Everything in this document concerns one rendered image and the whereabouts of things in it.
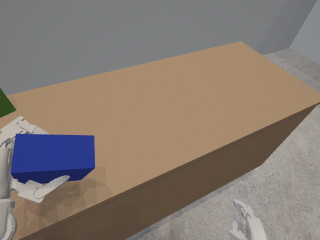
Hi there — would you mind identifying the robot left forearm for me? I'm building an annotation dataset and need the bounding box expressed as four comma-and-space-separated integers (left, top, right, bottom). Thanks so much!
0, 198, 18, 240

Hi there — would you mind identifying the sponge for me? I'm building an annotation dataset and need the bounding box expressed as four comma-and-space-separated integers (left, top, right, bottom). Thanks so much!
10, 134, 95, 184

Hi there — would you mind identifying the table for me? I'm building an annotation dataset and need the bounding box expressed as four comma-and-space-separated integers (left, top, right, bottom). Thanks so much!
0, 41, 320, 240

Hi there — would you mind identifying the right robot hand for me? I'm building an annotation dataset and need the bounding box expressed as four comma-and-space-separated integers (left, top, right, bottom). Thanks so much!
229, 198, 268, 240

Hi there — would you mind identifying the left robot hand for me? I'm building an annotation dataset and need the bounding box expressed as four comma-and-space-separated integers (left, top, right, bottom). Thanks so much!
0, 116, 70, 204

